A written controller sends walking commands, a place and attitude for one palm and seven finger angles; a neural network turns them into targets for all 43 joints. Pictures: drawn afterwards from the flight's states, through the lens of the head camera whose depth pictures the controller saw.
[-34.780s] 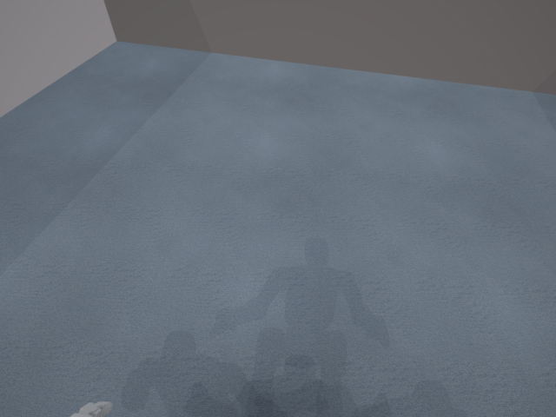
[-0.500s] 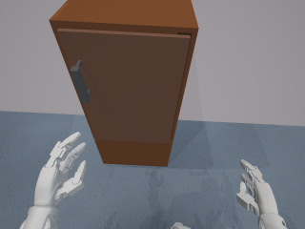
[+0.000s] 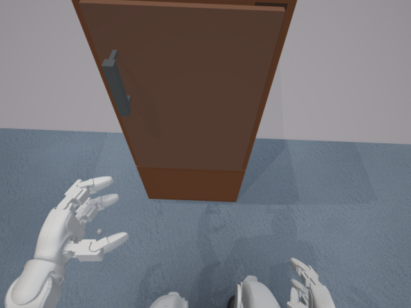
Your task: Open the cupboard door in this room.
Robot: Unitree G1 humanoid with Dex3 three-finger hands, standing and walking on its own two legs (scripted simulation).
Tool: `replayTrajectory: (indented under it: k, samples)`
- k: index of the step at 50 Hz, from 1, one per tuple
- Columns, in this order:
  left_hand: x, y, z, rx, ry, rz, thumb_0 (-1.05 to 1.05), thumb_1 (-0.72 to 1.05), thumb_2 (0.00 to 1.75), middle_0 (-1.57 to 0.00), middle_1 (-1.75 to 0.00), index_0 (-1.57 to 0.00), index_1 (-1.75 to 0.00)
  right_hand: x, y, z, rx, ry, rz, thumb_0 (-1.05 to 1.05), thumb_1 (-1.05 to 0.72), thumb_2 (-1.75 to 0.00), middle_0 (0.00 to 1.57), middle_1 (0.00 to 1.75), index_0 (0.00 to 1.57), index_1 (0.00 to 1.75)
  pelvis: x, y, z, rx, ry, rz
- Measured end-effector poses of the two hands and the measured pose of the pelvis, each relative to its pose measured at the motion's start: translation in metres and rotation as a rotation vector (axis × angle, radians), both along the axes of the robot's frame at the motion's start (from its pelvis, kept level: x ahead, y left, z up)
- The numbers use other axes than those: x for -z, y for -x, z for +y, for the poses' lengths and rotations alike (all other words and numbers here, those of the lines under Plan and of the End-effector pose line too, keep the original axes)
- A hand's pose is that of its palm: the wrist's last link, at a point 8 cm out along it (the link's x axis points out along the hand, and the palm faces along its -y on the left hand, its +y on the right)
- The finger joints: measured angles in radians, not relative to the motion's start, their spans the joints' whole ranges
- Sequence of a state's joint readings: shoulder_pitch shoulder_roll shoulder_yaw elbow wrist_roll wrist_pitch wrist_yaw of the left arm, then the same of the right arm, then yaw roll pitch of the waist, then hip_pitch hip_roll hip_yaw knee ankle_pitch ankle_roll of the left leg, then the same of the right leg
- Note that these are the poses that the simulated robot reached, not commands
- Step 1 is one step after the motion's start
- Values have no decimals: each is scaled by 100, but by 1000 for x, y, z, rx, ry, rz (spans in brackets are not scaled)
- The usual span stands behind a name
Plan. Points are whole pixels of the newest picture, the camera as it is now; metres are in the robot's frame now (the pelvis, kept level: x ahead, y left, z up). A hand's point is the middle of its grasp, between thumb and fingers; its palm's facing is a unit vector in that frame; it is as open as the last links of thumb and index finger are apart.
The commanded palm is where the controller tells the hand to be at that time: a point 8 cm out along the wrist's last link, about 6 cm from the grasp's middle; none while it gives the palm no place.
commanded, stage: raise the hand with hooked fingers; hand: left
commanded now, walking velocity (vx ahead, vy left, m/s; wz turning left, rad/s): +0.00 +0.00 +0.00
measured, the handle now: (120, 84) +0.59 +0.23 +0.07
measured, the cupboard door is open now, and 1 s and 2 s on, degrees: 0 0 0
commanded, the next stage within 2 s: move the hooked fingers beside the handle in 1.26 s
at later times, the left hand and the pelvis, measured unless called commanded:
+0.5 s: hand (59, 201) +0.28 +0.26 +0.07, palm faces +0.05 -1.00 -0.07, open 13.7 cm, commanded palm +0.25 +0.31 +0.08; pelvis +0.02 +0.00 +0.02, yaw +1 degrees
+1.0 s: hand (61, 183) +0.31 +0.26 +0.08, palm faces -0.01 -1.00 -0.04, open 14.0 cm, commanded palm +0.28 +0.31 +0.09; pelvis +0.02 -0.01 +0.03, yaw +0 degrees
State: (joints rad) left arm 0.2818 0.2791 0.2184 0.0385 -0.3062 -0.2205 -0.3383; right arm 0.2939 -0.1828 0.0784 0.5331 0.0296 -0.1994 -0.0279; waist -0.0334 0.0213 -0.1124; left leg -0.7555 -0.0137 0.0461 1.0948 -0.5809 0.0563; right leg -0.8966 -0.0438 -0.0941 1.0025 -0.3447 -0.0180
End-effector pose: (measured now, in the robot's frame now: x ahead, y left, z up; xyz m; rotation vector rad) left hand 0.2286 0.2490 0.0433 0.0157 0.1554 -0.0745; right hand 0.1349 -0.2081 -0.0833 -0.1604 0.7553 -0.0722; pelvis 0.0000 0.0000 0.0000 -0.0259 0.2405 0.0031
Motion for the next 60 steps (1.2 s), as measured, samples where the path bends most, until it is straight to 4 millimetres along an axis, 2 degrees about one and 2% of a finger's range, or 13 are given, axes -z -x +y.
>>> replayTrajectory:
  k: [5, 8, 12, 15, 19, 24, 32, 40, 43, 49, 54, 60]
  samples:
    - [-13, 12, 23, -130, -55, -68, 0, 1, 51, -26, -87, -27, -88, -14, 1, -22, -5, 88, -1, 1, -90, -89, 20, 30, 21, 30, -4, -5, 4, -6, 2, 1]
    - [-13, 14, 33, -144, -83, -107, 0, -6, 48, -27, -92, -27, -92, -18, -9, -34, -33, 141, -12, 1, -90, -89, 20, 30, 21, 30, -2, -6, 5, -17, 8, 7]
    - [-6, 5, 36, -91, -74, -96, 0, -16, 44, -27, -98, -28, -98, -26, -29, -42, -42, 182, -50, 1, -90, -89, 20, 30, 21, 30, 0, -9, 5, -26, 19, 5]
    - [-9, -5, 37, -52, -61, -85, 0, -23, 41, -28, -102, -28, -103, -35, -43, -41, -37, 186, -91, 1, -91, -89, 20, 30, 21, 30, -4, -13, 4, -26, 23, -4]
    - [-24, -17, 44, -63, -53, -114, -1, -32, 37, -29, -108, -29, -109, -47, -58, -33, -45, 165, -133, 1, -91, -89, 20, 30, 21, 30, -11, -19, 3, -26, 26, -17]
    - [-35, -28, 61, -115, -55, -128, -1, -42, 33, -30, -115, -30, -115, -47, -65, -22, -75, 130, -129, 1, -91, -89, 20, 30, 21, 30, -15, -23, 0, -29, 25, -21]
    - [-38, -43, 69, -88, -56, -82, -1, -48, 31, -30, -119, -30, -119, -37, -53, -23, -78, 112, -57, 1, -90, -89, 20, 30, 21, 30, -20, -26, -2, -25, 21, -21]
    - [-51, -61, 82, -111, -45, -126, -1, -50, 30, -30, -119, -30, -120, -32, -30, -39, -47, 133, 15, 1, -90, -89, 20, 30, 21, 30, -23, -23, -7, -19, 14, -30]
    - [-51, -65, 80, -93, -37, -108, -1, -50, 30, -30, -120, -30, -120, -34, -23, -45, -30, 139, 26, 1, -90, -89, 20, 30, 21, 30, -24, -23, -8, -15, 11, -28]
    - [-45, -63, 67, -56, -26, -93, -1, -50, 30, -30, -120, -30, -120, -39, -16, -54, -13, 149, 21, 1, -91, -89, 20, 30, 21, 30, -26, -22, -8, -4, 5, -29]
    - [-42, -59, 69, -104, -26, -109, -1, -50, 30, -30, -120, -30, -120, -40, -16, -55, -17, 154, 18, 1, -91, -89, 20, 30, 21, 30, -26, -19, -11, -4, 2, -35]
    - [-47, -54, 67, -89, -49, -117, -2, -50, 30, -30, -120, -30, -120, -39, -20, -50, -26, 141, 5, 1, -91, -89, 20, 30, 21, 30, -26, -19, -11, -9, 4, -40]
